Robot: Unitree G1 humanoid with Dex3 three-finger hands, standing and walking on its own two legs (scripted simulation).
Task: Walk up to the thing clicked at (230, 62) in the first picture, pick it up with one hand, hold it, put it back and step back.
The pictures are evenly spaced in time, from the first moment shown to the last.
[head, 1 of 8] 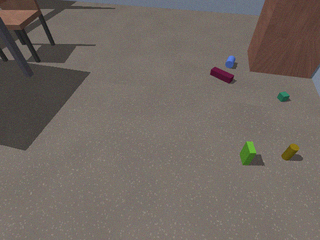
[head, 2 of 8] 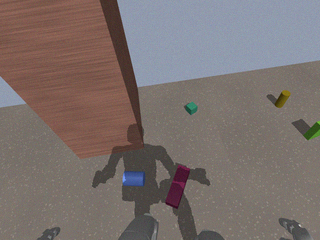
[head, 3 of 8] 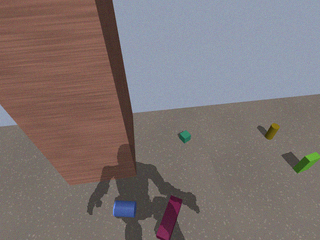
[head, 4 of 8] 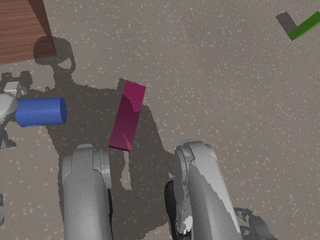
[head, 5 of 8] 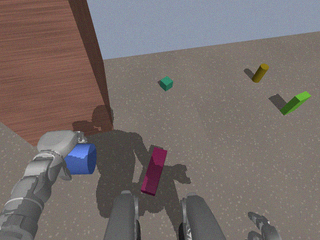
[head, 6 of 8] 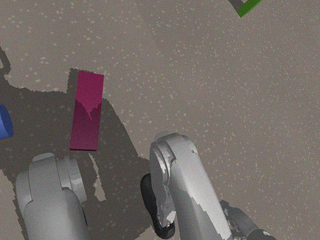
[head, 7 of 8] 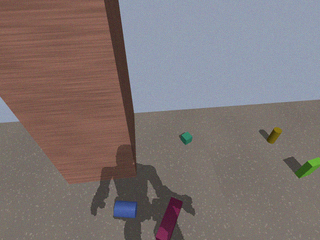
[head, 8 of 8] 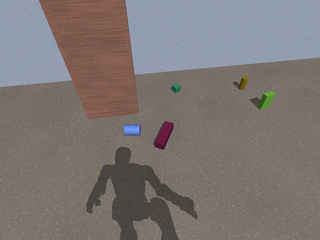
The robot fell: no
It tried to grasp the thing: yes
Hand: left
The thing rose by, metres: 0.67
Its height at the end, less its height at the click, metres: +0.00
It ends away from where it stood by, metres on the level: 0.01
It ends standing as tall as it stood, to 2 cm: yes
